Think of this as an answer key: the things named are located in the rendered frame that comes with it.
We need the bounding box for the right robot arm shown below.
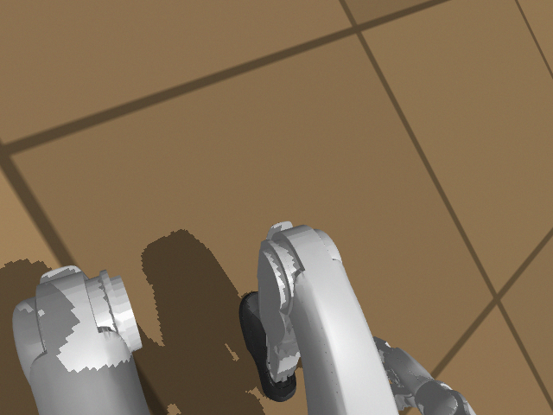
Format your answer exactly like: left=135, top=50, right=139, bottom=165
left=415, top=380, right=476, bottom=415

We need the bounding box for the right robot foot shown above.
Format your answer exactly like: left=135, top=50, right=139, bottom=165
left=239, top=291, right=296, bottom=402

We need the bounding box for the right robot hand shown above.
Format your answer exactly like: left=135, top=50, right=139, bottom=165
left=373, top=336, right=434, bottom=411

